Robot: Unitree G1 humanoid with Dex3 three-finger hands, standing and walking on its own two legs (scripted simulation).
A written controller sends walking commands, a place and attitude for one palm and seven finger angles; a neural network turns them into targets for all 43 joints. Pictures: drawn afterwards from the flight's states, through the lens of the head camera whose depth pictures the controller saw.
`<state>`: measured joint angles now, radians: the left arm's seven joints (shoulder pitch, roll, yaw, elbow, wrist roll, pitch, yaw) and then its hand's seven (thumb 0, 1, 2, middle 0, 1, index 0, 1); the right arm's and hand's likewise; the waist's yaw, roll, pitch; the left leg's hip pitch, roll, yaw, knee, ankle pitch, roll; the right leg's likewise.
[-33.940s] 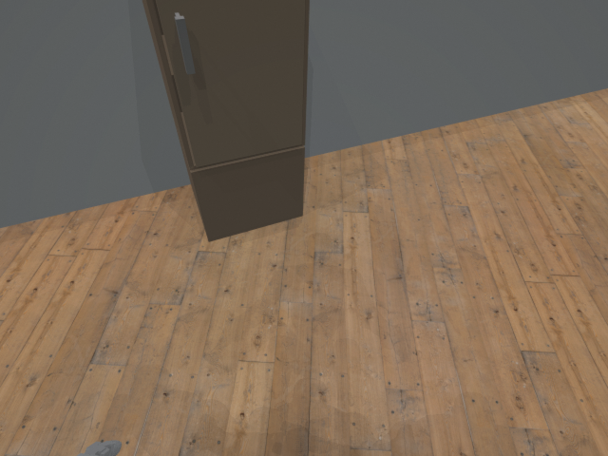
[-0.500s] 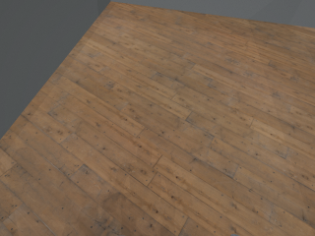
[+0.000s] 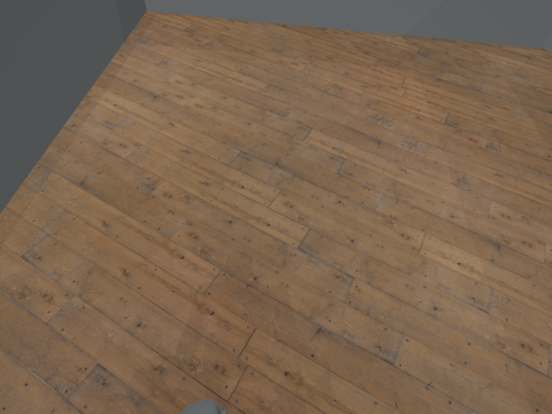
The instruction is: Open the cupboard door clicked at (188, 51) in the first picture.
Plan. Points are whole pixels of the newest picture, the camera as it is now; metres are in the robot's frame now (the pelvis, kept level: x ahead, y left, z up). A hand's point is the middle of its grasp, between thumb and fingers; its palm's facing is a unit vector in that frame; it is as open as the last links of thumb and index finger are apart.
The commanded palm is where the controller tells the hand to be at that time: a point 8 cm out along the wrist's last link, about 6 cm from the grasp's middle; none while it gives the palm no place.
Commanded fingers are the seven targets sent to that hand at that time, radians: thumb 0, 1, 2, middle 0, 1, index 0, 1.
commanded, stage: turn to face it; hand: left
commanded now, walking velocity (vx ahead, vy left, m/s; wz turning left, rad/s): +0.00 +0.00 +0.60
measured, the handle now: out of the picture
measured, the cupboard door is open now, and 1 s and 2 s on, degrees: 41 41 41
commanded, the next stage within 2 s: none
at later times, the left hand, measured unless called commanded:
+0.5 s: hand (161, 396) +0.17 +0.18 -0.15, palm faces +0.30 -0.91 -0.29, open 7.3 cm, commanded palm none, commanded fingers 0.00 0.90 0.90 -0.20 -0.30 -0.20 -0.30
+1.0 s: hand out of the picture +0.12 +0.17 -0.17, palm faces +0.60 -0.75 -0.28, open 7.4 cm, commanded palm none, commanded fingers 0.00 0.90 0.90 -0.20 -0.30 -0.20 -0.30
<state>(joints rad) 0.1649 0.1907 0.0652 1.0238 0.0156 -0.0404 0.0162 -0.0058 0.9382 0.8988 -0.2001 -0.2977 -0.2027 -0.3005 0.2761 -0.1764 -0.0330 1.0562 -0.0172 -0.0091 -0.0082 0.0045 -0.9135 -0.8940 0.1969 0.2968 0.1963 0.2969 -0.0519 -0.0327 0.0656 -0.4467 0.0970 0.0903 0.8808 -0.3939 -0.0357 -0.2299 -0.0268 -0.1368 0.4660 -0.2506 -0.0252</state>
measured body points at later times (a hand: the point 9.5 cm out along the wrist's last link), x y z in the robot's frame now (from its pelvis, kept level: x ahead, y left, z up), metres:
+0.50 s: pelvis +0.12 -0.05 -0.01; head +0.17 -0.06 +0.44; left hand +0.16 +0.23 -0.13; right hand +0.25 -0.29 -0.17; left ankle +0.07 +0.09 -0.69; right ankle +0.15 -0.16 -0.74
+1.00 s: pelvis +0.18 -0.06 -0.01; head +0.22 -0.02 +0.44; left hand +0.09 +0.21 -0.14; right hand +0.41 -0.20 -0.15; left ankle +0.11 +0.05 -0.74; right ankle +0.25 -0.18 -0.69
